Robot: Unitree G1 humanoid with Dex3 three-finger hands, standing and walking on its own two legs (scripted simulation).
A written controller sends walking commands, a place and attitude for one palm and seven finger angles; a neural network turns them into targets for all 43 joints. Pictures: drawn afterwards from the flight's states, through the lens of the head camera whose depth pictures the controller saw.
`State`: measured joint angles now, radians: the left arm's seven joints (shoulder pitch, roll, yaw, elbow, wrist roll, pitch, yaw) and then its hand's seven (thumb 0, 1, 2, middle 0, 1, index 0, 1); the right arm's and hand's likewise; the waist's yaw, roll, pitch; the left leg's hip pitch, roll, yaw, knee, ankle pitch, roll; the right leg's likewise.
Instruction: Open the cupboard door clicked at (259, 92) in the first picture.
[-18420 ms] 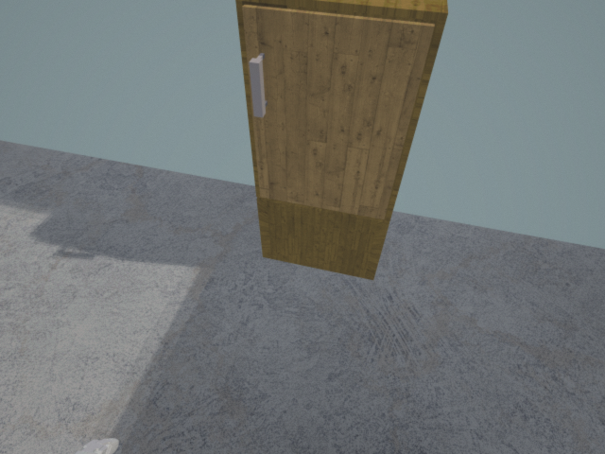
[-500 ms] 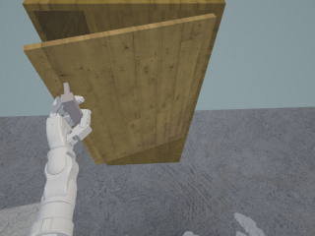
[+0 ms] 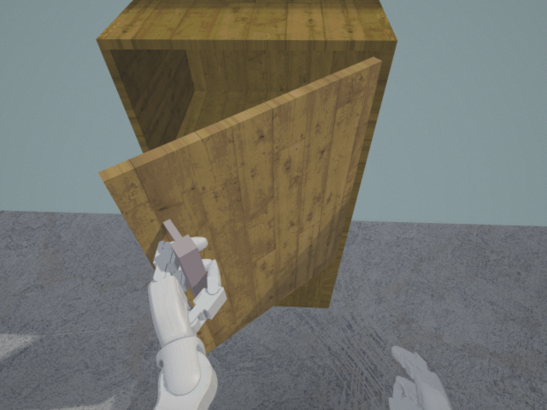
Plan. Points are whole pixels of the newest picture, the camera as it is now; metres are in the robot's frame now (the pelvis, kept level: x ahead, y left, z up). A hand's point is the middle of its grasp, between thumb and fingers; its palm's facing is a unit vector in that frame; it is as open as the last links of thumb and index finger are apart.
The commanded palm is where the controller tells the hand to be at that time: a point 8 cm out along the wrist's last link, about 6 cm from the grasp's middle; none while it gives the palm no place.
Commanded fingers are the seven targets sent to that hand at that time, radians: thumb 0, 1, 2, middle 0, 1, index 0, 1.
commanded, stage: open thumb and fingers to let go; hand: left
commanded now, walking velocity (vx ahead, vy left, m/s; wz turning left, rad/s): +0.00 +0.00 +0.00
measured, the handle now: (188, 263) +0.31 +0.15 +0.06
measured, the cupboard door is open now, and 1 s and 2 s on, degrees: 40 42 43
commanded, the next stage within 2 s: slide the hand sideways off the handle in 0.88 s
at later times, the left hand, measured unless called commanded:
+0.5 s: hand (215, 298) +0.25 +0.10 +0.07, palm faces +0.42 -0.91 +0.01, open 11.1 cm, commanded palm +0.21 +0.13 +0.06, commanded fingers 0.00 -0.50 0.30 -0.29 -1.15 -0.29 -1.15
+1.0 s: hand (220, 299) +0.25 +0.09 +0.07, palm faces +0.38 -0.93 +0.00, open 14.8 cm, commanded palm +0.21 +0.13 +0.06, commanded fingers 0.00 -0.50 0.30 -0.15 -0.30 -0.15 -0.30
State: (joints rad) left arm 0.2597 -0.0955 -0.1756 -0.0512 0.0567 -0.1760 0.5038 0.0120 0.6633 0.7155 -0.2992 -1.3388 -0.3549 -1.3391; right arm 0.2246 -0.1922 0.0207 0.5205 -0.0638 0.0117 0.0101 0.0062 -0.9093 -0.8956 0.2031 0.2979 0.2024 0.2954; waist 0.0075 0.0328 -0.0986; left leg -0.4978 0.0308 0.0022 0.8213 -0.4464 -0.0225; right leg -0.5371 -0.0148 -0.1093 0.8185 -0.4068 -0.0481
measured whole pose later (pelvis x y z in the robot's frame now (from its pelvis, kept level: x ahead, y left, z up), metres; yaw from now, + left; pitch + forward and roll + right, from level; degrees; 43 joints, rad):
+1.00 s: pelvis -0.02 +0.00 -0.01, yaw +0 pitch +6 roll +0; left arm 0.22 -0.08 -0.24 -0.04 0.08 -0.16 0.54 -0.01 -0.50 0.30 -0.36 -0.63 -0.36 -0.64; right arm 0.20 -0.18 0.03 0.53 -0.07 0.00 -0.01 0.01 -0.91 -0.90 0.20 0.30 0.20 0.30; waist 0.01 0.03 -0.09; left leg -0.54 0.02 0.00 0.87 -0.44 -0.02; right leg -0.57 -0.02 -0.11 0.87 -0.40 -0.05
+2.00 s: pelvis -0.01 +0.01 -0.03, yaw +0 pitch +10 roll -1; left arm 0.64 0.17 0.01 -0.36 -0.19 -0.28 -0.13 -0.01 -0.50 0.30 -0.18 -0.31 -0.19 -0.32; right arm 0.27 -0.23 0.02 0.40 0.02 -0.11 -0.04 0.01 -0.91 -0.90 0.20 0.30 0.20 0.30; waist 0.02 0.04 -0.11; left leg -0.66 0.03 -0.01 1.03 -0.53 -0.01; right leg -0.69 -0.02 -0.11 1.00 -0.48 -0.04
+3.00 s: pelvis +0.00 +0.04 +0.02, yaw -1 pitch +1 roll -2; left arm 0.62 0.30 0.16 -0.48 -0.06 -0.02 0.09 -0.01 -0.22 0.41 -0.17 -0.30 -0.16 -0.30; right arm 0.26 -0.21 0.06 0.51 0.02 -0.16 -0.10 0.01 -0.91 -0.90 0.20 0.30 0.20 0.30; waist 0.06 0.06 -0.05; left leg -0.32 0.02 0.02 0.72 -0.42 0.02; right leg -0.33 -0.01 -0.08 0.66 -0.33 0.00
